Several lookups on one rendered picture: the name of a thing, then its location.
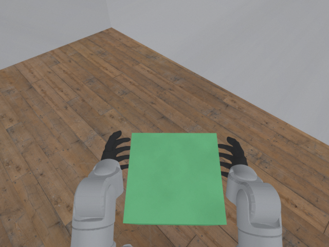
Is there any right robot hand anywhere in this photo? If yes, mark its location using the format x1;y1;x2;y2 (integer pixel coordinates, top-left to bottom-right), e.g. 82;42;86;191
218;137;248;178

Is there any carton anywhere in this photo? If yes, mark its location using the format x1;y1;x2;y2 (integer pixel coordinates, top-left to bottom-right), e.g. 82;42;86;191
123;133;227;226

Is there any left robot forearm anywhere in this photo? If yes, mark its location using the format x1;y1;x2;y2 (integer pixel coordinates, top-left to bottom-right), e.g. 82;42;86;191
70;159;124;247

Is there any right robot forearm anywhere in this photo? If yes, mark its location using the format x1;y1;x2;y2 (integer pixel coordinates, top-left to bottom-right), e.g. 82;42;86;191
226;164;283;247

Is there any left robot hand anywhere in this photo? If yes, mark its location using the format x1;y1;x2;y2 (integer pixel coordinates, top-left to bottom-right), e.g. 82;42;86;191
101;131;131;170

